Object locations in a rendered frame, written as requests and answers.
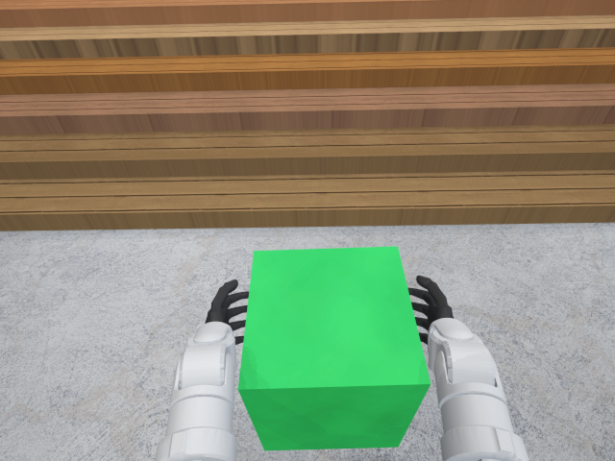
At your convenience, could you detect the robot left hand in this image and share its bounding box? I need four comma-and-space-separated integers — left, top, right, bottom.
205, 279, 249, 345

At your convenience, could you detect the carton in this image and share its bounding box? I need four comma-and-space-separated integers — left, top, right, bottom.
238, 246, 431, 450

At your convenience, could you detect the robot right forearm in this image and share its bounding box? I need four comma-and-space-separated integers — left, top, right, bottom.
428, 318, 529, 461

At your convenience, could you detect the robot left forearm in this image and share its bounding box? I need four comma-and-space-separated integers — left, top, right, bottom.
155, 322, 237, 461

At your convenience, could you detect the robot right hand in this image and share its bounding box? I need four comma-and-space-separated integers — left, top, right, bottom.
407, 276, 454, 344

